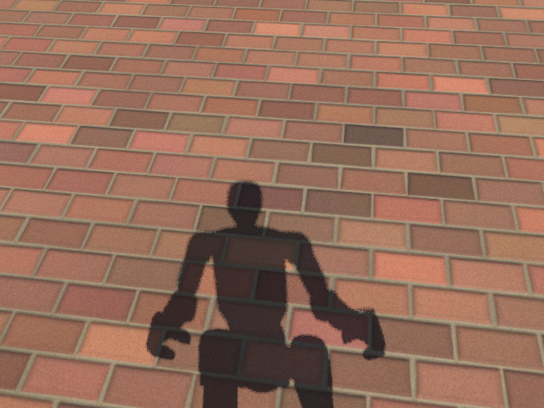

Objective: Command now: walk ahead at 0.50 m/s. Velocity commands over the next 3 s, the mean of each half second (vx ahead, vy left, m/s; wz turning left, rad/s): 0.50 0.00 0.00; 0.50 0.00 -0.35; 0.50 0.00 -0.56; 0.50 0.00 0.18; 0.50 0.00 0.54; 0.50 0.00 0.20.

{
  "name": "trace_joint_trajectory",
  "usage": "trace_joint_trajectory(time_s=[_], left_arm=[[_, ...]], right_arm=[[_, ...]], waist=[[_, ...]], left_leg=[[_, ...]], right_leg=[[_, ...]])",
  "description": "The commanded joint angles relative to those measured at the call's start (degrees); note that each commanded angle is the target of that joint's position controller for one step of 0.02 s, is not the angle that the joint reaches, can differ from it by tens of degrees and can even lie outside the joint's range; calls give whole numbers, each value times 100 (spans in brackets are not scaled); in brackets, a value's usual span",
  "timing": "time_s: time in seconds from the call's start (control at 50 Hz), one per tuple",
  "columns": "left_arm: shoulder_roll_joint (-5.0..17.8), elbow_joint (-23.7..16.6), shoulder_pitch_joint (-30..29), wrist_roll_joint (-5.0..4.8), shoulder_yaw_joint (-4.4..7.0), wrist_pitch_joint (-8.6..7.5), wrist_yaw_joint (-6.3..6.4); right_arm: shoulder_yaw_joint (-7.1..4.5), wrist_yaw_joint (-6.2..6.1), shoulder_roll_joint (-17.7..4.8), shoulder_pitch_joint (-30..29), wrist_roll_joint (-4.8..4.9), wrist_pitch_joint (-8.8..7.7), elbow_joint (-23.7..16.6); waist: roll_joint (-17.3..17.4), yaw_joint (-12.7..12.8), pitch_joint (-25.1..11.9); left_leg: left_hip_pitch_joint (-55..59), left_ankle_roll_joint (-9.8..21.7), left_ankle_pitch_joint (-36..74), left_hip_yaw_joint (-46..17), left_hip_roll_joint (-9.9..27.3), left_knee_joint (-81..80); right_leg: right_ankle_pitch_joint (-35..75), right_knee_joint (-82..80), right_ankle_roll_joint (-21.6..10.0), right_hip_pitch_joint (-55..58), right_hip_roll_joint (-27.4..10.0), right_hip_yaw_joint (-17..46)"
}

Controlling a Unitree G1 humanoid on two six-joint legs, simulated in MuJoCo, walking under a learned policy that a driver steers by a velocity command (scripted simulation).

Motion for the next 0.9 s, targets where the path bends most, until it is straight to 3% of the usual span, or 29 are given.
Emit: trace_joint_trajectory(time_s=[0.02, 0.12, 0.18, 0.24, 0.3, 0.32, 0.34, 0.36, 0.38, 0.4, 0.42, 0.44, 0.46, 0.48, 0.54, 0.66, 0.74, 0.8, 0.84, 0.86, 0.88, 0.9], left_arm=[[793, -281, -164, -20, 206, -166, 36], [959, -34, 223, -74, 242, -87, 136], [1045, 179, 577, -114, 266, -25, 157], [1079, 349, 748, -137, 292, 78, 189], [1184, 406, 646, -148, 333, 163, 238], [1192, 396, 525, -145, 327, 198, 251], [1042, 353, 525, -101, 258, 214, 269], [606, 148, 883, -14, 94, 140, 249], [241, 211, 1213, -29, -24, 23, 220], [847, 146, 694, -193, 126, -71, 176], [982, -12, 248, -278, 168, -128, 155], [946, -50, 4, -210, 170, -144, 174], [877, -48, 7, -133, 193, -113, 179], [781, -15, 147, -117, 186, -61, 172], [538, 36, 226, -127, 145, 107, 195], [362, -252, -734, -138, 94, 83, 114], [303, -563, -1364, -148, 58, 70, -6], [366, -796, -1559, -135, 82, 80, -122], [530, -845, -1265, -120, 171, 107, -164], [699, -757, -740, -119, 277, 129, -161], [976, -537, 158, -139, 453, 146, -106], [1498, -398, 1035, -148, 625, 212, 18]], right_arm=[[-82, -48, -304, 128, -56, 35, -306], [-1, 36, -107, -858, -49, -64, -552], [18, 118, -112, -1393, -3, -114, -723], [8, 216, -178, -1714, 19, -156, -889], [-68, 259, -375, -1376, 6, -186, -837], [-160, 234, -523, -808, -7, -191, -672], [-300, 176, -813, 90, -26, -185, -405], [-433, 122, -1347, 928, -137, -161, -282], [-420, 141, -1294, 1163, -45, -127, -176], [-279, 131, -827, 974, 21, -124, -200], [-226, 117, -699, 527, 24, -117, -262], [-185, 119, -571, 172, -19, -114, -307], [-144, 131, -444, -48, -80, -128, -342], [-131, 138, -397, -161, -125, -152, -340], [-166, 122, -463, -212, -97, -252, -198], [-200, 3, -669, 48, -127, -261, 79], [-230, -31, -765, 408, -59, -166, 320], [-271, -68, -835, 451, -6, -16, 400], [-321, -128, -989, 315, 4, 81, 343], [-337, -166, -1034, 259, -6, 140, 308], [-311, -209, -986, 200, -11, 182, 250], [-193, -225, -723, 353, -151, 122, 90]], waist=[[-550, -178, -179], [-511, 158, 47], [-498, 361, 182], [-535, 371, 249], [-680, 73, -26], [-677, -271, -390], [-562, -658, -1031], [295, -730, -1984], [1269, -634, -2478], [770, -776, -1838], [536, -650, -1080], [167, -499, -666], [145, -312, -406], [301, -156, -392], [235, 1, -244], [72, -337, 52], [-37, -592, 237], [3, -543, 254], [187, -292, -66], [238, 14, -409], [85, 487, -887], [-742, 743, -1539]], left_leg=[[-575, -146, 640, -165, 299, -486], [-484, -158, 2131, 16, 127, -2335], [-475, -105, 2295, 83, 3, -2912], [-633, 61, 1872, 43, -73, -3267], [42, 300, 1245, 216, -297, -3477], [905, 441, 1289, 400, -480, -3649], [2336, 648, 1475, 308, -373, -3563], [4635, 1339, 1341, -1593, 1012, -3354], [5552, 1856, 279, -3657, 1727, -4113], [5127, 1612, -371, -3409, 1556, -4401], [4319, 1418, -132, -2646, 1394, -4575], [3558, 1330, 355, -2128, 1168, -4759], [2969, 1301, 765, -1769, 997, -4972], [2596, 1321, 1081, -1558, 897, -5130], [2160, 1364, 1676, -811, 768, -5488], [2306, 1042, 2009, 313, 571, -5715], [3105, 969, 2138, 560, 856, -5596], [3787, 828, 2973, 693, 1066, -5121], [3941, 687, 4830, 880, 1059, -4351], [3866, 597, 5639, 1005, 981, -3556], [3347, 413, 5608, 1185, 740, -2338], [1835, 181, 3573, 1245, 427, -474]], right_leg=[[1138, -1363, -1075, 383, -1549, 1345], [1090, -1479, -801, 569, -1298, 755], [963, -1400, -796, 946, -1456, 772], [1268, -1116, -738, 1564, -1720, 868], [2528, -512, -582, 1911, -1791, 856], [3403, 173, -468, 1813, -1610, 676], [3389, 1283, -290, 1259, -1310, 455], [1597, 3354, 58, -693, -721, 164], [-2447, 4652, 244, -2220, 54, 641], [-2434, 5167, 166, -2855, -277, 1072], [-1878, 5076, 111, -3050, -576, 865], [-1391, 4794, 139, -2882, -805, 728], [-1037, 4523, 185, -2626, -976, 722], [-852, 4400, 242, -2275, -1078, 749], [-473, 4008, 420, -2188, -1154, 685], [1357, 2089, 416, -2265, -943, 607], [1442, 1424, 265, -2521, -844, 475], [738, 1231, 66, -2698, -731, 292], [125, 1260, -134, -2079, -413, -62], [-39, 1234, -268, -1367, -184, -222], [238, 926, -476, -66, 32, -209], [419, 907, -894, 1761, -947, 1329]])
